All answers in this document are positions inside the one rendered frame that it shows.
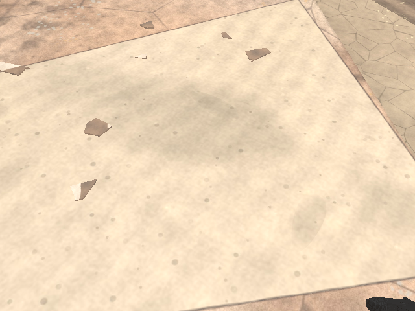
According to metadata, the robot right hand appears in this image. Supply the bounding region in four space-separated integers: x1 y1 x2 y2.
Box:
366 297 415 311

